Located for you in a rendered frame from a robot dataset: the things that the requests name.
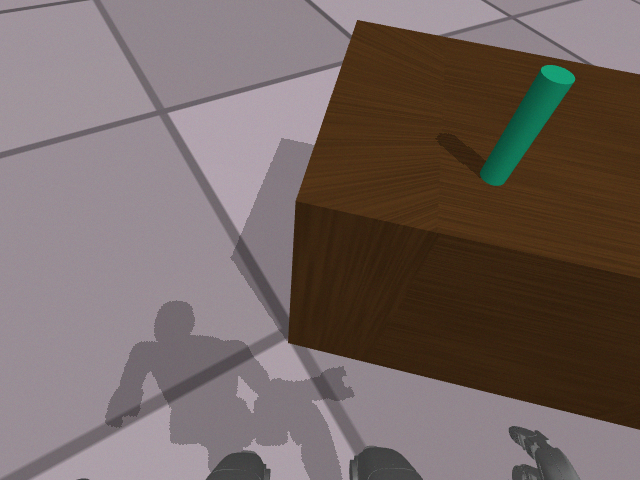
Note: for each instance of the right robot hand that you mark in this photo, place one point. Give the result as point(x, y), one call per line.
point(551, 462)

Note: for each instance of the can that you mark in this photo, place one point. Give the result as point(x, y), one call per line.
point(544, 95)

